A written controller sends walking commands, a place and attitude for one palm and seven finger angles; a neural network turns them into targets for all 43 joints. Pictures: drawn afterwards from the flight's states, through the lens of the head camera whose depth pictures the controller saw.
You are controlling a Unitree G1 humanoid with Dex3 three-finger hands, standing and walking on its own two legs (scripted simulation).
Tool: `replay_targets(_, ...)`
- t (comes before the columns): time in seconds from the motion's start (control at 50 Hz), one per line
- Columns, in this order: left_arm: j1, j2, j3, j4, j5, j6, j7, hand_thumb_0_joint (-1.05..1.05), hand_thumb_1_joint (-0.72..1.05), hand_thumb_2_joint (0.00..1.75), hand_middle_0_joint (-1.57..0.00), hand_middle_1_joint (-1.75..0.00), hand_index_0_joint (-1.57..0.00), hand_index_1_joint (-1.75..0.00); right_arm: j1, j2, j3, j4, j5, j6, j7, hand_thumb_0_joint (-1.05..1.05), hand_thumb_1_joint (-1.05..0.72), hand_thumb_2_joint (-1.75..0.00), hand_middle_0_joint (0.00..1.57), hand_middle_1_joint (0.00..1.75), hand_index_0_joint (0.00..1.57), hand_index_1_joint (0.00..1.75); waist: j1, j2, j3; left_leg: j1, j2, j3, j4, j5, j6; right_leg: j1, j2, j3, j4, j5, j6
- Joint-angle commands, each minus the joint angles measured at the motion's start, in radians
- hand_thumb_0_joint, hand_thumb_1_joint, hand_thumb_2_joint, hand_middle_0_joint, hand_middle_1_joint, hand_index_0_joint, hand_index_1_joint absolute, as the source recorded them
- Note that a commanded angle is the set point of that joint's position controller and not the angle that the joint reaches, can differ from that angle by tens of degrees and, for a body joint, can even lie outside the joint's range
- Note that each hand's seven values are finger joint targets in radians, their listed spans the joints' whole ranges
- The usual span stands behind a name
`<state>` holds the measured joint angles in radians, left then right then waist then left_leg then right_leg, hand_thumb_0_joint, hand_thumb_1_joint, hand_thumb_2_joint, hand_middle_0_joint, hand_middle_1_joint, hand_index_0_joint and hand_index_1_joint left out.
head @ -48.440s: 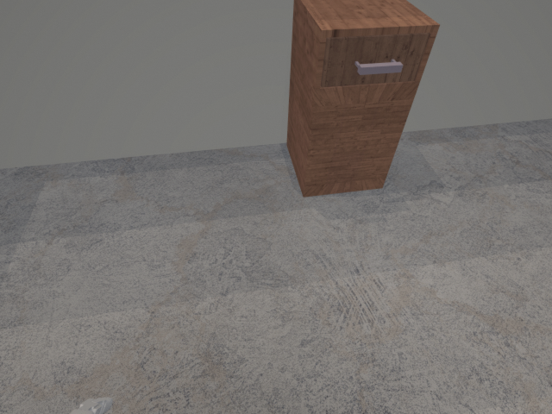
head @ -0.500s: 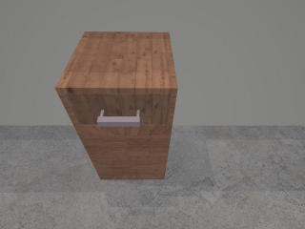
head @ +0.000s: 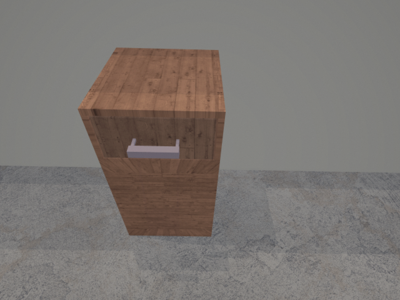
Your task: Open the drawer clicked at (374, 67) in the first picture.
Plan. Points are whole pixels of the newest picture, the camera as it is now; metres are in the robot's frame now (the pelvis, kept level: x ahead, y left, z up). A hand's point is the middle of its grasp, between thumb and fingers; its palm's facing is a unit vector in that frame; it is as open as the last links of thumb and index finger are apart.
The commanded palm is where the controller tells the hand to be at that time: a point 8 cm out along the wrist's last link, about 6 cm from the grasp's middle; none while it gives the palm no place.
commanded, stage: come to a stop and stand still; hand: left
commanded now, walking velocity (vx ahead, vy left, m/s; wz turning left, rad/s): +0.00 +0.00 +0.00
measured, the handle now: (154, 146) +0.58 +0.18 -0.07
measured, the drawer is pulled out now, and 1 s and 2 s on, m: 0.00 0.00 0.00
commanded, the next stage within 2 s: look again from close up in 0.54 s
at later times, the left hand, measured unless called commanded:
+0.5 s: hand out of the picture -0.05 +0.17 -0.17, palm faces +0.02 -0.98 -0.18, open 7.3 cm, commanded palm none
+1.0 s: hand out of the picture -0.03 +0.17 -0.17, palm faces +0.02 -0.99 -0.15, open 7.3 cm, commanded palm none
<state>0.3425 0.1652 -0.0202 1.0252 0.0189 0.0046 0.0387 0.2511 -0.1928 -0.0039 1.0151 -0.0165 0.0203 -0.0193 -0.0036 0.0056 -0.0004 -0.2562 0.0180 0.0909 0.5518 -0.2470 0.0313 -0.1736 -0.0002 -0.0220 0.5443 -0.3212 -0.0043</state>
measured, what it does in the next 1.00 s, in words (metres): stands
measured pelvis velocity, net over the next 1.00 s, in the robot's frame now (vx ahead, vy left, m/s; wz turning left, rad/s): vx -0.01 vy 0.02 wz -0.01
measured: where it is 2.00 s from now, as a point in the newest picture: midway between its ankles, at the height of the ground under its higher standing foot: outside the picture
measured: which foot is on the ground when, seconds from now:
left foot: down 0.00-1.00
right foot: down 0.00-1.00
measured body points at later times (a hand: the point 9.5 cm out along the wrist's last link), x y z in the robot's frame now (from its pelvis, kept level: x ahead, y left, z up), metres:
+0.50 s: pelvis -0.02 +0.01 +0.00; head -0.01 +0.01 +0.45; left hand -0.05 +0.22 -0.16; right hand -0.06 -0.21 -0.16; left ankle +0.04 +0.10 -0.73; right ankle -0.01 -0.12 -0.73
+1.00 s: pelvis -0.01 +0.02 +0.01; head +0.00 +0.02 +0.46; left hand -0.03 +0.22 -0.16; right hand -0.01 -0.20 -0.15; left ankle +0.04 +0.10 -0.73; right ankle -0.01 -0.12 -0.73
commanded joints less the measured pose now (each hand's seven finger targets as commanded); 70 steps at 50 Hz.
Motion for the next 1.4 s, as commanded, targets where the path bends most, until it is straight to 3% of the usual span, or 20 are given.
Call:
replay_targets(0.0, 0.043, 0.123, 0.02, -0.041, -0.001, -0.018, 0.007, 0.0, 0.9, 0.9, -0.2, -0.3, -0.2, -0.3, 0.035, -0.091, -0.019, -0.033, 0.002, -0.013, 0.004, 0.0, -0.9, -0.9, 0.2, 0.3, 0.2, 0.3, -0.008, -0.024, 0.128, 0.016, 0.072, -0.109, -0.131, -0.048, 0.004, -0.172, -0.088, 0.128, -0.192, -0.019, -0.03)
replay_targets(0.14, 0.053, 0.106, 0.023, -0.025, 0.0, -0.018, 0.007, 0.0, 0.9, 0.9, -0.2, -0.3, -0.2, -0.3, 0.066, -0.084, -0.019, 0.002, 0.002, -0.01, 0.006, 0.0, -0.9, -0.9, 0.2, 0.3, 0.2, 0.3, -0.008, -0.013, 0.121, 0.002, 0.082, -0.126, -0.173, -0.104, 0.002, -0.162, -0.08, 0.115, -0.205, -0.064, -0.026)
replay_targets(0.54, 0.106, 0.044, 0.03, 0.037, 0.003, -0.017, 0.009, 0.0, 0.9, 0.9, -0.2, -0.3, -0.2, -0.3, 0.115, -0.054, -0.027, 0.063, 0.003, -0.011, 0.0, 0.0, -0.9, -0.9, 0.2, 0.3, 0.2, 0.3, 0.003, 0.011, 0.109, -0.043, 0.11, -0.164, -0.26, -0.192, 0.009, -0.119, -0.067, 0.071, -0.17, -0.016, -0.019)
replay_targets(0.72, 0.104, 0.033, 0.029, 0.046, 0.001, -0.026, 0.011, 0.0, 0.9, 0.9, -0.2, -0.3, -0.2, -0.3, 0.107, -0.037, -0.025, 0.068, 0.006, -0.018, -0.001, 0.0, -0.9, -0.9, 0.2, 0.3, 0.2, 0.3, -0.006, -0.024, 0.075, 0.025, 0.097, -0.135, -0.213, -0.054, 0.008, -0.124, -0.086, 0.09, -0.185, 0.059, -0.021)
replay_targets(0.88, 0.097, 0.033, 0.027, 0.048, 0.003, -0.024, 0.012, 0.0, 0.9, 0.9, -0.2, -0.3, -0.2, -0.3, 0.09, -0.043, -0.02, 0.07, 0.006, -0.021, -0.001, 0.0, -0.9, -0.9, 0.2, 0.3, 0.2, 0.3, -0.004, 0.006, 0.094, 0.022, 0.103, -0.139, -0.237, -0.056, 0.007, -0.112, -0.084, 0.082, -0.181, 0.086, -0.016)
replay_targets(1.18, 0.087, 0.037, 0.027, 0.053, 0.0, -0.025, 0.011, 0.0, 0.9, 0.9, -0.2, -0.3, -0.2, -0.3, 0.083, -0.047, -0.016, 0.08, 0.008, -0.026, -0.003, 0.0, -0.9, -0.9, 0.2, 0.3, 0.2, 0.3, -0.001, -0.014, 0.071, 0.063, 0.1, -0.126, -0.226, 0.032, 0.009, -0.077, -0.095, 0.079, -0.185, 0.144, -0.012)
replay_targets(1.24, 0.089, 0.034, 0.026, 0.059, 0.004, -0.02, 0.004, 0.0, 0.9, 0.9, -0.2, -0.3, -0.2, -0.3, 0.1, -0.063, -0.021, 0.091, 0.003, -0.024, -0.006, 0.0, -0.9, -0.9, 0.2, 0.3, 0.2, 0.3, -0.009, -0.001, 0.061, 0.075, 0.128, -0.161, -0.271, -0.145, 0.019, -0.095, -0.068, 0.048, -0.154, 0.021, -0.011)
replay_targets(1.3, 0.099, 0.02, 0.034, 0.052, 0.014, -0.005, -0.01, 0.0, 0.9, 0.9, -0.2, -0.3, -0.2, -0.3, 0.1, -0.105, -0.042, 0.088, -0.001, -0.016, -0.011, 0.0, -0.9, -0.9, 0.2, 0.3, 0.2, 0.3, -0.007, 0.067, 0.12, 0.023, 0.197, -0.234, -0.368, -0.366, 0.05, -0.147, -0.032, -0.022, -0.063, -0.061, -0.006)
replay_targets(1.34, 0.109, 0.017, 0.038, 0.048, 0.02, 0.003, -0.019, 0.0, 0.9, 0.9, -0.2, -0.3, -0.2, -0.3, 0.104, -0.123, -0.053, 0.082, -0.001, -0.017, -0.015, 0.0, -0.9, -0.9, 0.2, 0.3, 0.2, 0.3, -0.004, 0.097, 0.127, 0.008, 0.242, -0.274, -0.394, -0.417, 0.081, -0.168, -0.026, -0.046, 0.014, -0.069, -0.008)
replay_targets(1.38, 0.108, 0.007, 0.042, 0.039, 0.02, 0.007, -0.026, 0.0, 0.9, 0.9, -0.2, -0.3, -0.2, -0.3, 0.117, -0.125, -0.057, 0.081, -0.005, -0.021, -0.019, 0.0, -0.9, -0.9, 0.2, 0.3, 0.2, 0.3, -0.004, 0.074, 0.126, -0.008, 0.269, -0.296, -0.39, -0.396, 0.107, -0.17, -0.036, -0.048, 0.06, -0.07, -0.012)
